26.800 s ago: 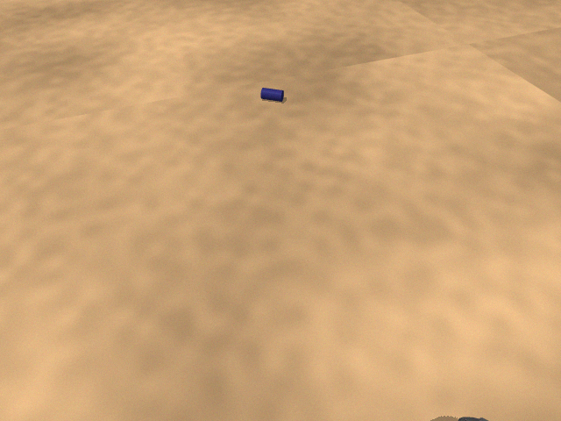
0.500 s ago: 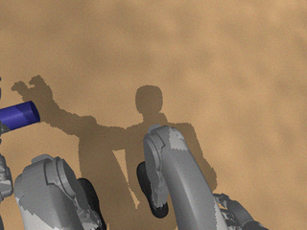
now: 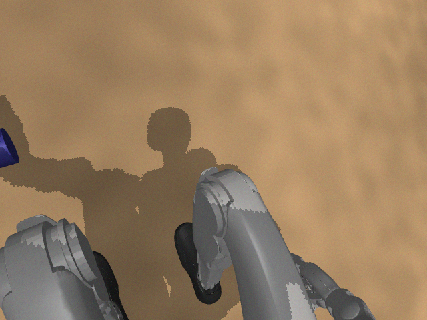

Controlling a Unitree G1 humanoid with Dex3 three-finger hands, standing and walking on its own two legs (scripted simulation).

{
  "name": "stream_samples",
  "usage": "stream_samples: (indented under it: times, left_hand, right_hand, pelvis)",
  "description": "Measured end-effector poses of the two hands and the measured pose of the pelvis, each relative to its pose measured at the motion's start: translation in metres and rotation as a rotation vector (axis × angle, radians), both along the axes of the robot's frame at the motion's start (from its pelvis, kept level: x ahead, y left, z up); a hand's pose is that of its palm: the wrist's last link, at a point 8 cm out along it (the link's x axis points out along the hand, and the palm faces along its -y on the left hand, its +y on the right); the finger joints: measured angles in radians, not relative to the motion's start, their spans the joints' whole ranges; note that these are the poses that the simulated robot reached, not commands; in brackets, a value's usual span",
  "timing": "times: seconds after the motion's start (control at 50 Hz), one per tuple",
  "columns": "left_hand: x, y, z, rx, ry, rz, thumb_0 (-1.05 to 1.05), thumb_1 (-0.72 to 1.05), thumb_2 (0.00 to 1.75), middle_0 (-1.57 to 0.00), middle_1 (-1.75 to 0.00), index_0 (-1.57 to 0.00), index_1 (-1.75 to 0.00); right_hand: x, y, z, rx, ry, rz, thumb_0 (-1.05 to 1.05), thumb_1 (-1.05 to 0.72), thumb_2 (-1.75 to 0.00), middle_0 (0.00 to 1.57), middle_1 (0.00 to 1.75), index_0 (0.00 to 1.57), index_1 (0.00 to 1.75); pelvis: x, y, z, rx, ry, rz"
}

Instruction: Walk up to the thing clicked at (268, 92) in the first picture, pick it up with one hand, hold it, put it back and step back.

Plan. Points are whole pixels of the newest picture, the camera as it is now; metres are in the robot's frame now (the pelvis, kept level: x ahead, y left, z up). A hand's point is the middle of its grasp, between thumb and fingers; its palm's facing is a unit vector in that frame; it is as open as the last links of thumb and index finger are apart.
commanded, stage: rest palm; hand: left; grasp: from above
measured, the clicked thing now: out of the picture +0.44 +0.34 -0.27
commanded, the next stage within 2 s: close in 0.38 s
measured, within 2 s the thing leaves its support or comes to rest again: neither
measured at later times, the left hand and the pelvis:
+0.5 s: hand out of the picture +0.43 +0.34 -0.23, palm faces -0.42 -0.17 -0.89, open 14.4 cm; pelvis +0.00 +0.00 +0.00, yaw -2 degrees
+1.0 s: hand out of the picture +0.43 +0.34 -0.24, palm faces -0.42 -0.16 -0.89, open 11.9 cm; pelvis +0.00 +0.00 +0.00, yaw -3 degrees
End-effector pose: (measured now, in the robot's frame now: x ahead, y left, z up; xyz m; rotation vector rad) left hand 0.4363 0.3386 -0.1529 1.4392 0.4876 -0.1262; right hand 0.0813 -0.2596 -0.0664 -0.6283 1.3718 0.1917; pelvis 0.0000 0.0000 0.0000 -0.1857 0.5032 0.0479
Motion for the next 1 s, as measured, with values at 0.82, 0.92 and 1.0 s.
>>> stream_samples:
  times: [0.82,0.92,1.0]
  left_hand:
    - [0.000,0.004,-0.027,0.008,0.058,0.063,-0.01,-0.30,0.92,-0.24,-0.93,-0.24,-0.93]
    - [-0.001,0.003,-0.029,0.005,0.066,0.055,0.00,-0.24,0.87,-0.28,-0.90,-0.28,-0.89]
    - [-0.002,0.004,-0.030,0.002,0.065,0.054,0.00,-0.20,0.84,-0.32,-0.87,-0.32,-0.87]
  right_hand:
    - [-0.024,0.011,0.012,0.040,0.032,0.035,0.00,-0.90,-0.90,0.20,0.30,0.20,0.30]
    - [-0.020,0.016,0.009,0.064,0.033,0.050,0.00,-0.90,-0.90,0.20,0.30,0.20,0.30]
    - [-0.019,0.019,0.008,0.078,0.033,0.059,0.00,-0.90,-0.90,0.20,0.30,0.20,0.30]
  pelvis:
    - [-0.001,0.003,-0.004,-0.038,-0.040,-0.032]
    - [-0.001,0.003,-0.003,-0.039,-0.045,-0.032]
    - [-0.001,0.003,-0.003,-0.042,-0.049,-0.034]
